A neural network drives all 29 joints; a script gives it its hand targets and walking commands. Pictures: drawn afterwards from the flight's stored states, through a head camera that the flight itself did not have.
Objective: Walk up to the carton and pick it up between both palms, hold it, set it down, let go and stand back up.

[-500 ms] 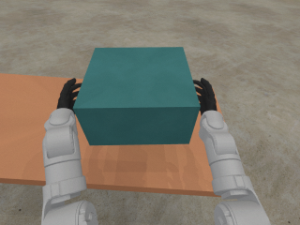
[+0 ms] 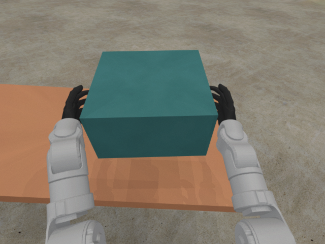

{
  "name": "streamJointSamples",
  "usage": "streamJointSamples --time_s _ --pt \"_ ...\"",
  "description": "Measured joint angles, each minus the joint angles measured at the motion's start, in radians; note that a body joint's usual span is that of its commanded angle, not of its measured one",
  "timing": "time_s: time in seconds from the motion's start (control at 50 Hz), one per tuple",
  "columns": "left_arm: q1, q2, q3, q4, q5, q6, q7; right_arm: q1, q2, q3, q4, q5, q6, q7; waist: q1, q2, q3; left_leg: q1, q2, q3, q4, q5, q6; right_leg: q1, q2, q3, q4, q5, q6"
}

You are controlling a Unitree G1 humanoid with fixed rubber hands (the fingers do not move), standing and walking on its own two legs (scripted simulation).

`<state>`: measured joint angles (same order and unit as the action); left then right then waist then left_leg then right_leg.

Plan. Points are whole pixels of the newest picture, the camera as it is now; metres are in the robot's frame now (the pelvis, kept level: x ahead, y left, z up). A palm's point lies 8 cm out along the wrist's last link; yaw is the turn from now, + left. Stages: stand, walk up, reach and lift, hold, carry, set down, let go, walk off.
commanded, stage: hold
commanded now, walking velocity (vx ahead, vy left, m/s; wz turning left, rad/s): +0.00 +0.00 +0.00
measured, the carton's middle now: (151, 100) +0.43 -0.01 +0.16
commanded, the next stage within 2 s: none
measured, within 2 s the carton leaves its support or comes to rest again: neither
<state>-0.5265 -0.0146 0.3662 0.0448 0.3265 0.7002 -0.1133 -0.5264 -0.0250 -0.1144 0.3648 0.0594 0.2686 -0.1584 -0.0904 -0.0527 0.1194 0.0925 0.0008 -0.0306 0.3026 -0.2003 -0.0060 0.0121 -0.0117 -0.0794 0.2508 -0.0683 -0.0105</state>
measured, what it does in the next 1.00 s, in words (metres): stands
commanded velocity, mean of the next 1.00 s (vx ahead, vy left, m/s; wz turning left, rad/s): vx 0.00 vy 0.00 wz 0.00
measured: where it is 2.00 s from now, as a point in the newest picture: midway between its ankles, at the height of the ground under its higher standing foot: outside the picture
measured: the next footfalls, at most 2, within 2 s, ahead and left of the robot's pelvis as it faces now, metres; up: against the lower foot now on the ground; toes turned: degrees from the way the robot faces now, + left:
none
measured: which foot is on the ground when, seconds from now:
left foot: down 0.00-1.00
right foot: down 0.00-1.00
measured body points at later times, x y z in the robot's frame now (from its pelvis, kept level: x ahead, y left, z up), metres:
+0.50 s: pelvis +0.00 +0.00 +0.00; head -0.02 +0.02 +0.45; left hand +0.38 +0.17 +0.16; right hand +0.36 -0.19 +0.16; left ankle +0.00 +0.12 -0.75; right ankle +0.06 -0.11 -0.75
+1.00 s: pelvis +0.00 +0.00 +0.00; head -0.03 +0.02 +0.45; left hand +0.37 +0.18 +0.17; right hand +0.36 -0.18 +0.17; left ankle +0.00 +0.12 -0.75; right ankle +0.06 -0.11 -0.75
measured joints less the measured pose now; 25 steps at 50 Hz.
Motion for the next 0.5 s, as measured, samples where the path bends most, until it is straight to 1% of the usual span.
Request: streamJointSamples --time_s 0.1,0.18,0.4,0.5 --pt "-0.039 -0.001 0.013 0.043 0.008 -0.015 -0.001 -0.016 0.01 -0.029 0.029 -0.029 -0.019 0.011 0.006 0.006 -0.004 -0.009 -0.005 0.002 -0.007 0.01 0.003 -0.015 -0.005 0.002 0.006 0.003 0.0" --pt "-0.063 0.002 0.023 0.073 0.013 -0.023 -0.003 -0.034 0.006 -0.035 0.057 -0.036 -0.031 0.017 0.01 0.01 -0.002 -0.01 -0.005 0.005 -0.011 0.013 0.003 -0.019 -0.004 0.005 0.007 0.004 -0.001" --pt "-0.041 0.004 0.016 0.04 0.009 -0.033 -0.005 -0.021 -0.004 -0.004 0.037 -0.008 -0.051 -0.001 0.0 -0.002 0.003 -0.009 0.005 -0.001 -0.003 0.004 -0.004 -0.009 0.005 -0.002 -0.002 0.003 -0.005" --pt "-0.033 0.004 0.019 0.04 0.015 -0.021 -0.009 -0.016 0.005 -0.007 0.044 -0.011 -0.045 0.002 0.001 -0.012 0.008 -0.004 0.005 -0.002 -0.008 0.004 -0.004 -0.008 0.004 -0.003 0.001 -0.001 -0.006"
